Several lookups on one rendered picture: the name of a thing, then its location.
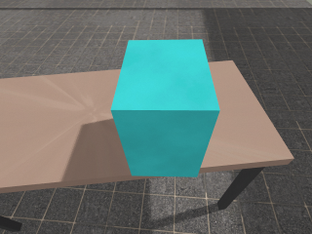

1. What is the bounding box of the carton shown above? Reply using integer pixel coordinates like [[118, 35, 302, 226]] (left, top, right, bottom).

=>
[[110, 39, 220, 177]]

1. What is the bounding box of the table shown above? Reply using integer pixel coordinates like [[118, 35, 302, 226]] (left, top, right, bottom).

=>
[[0, 60, 294, 232]]

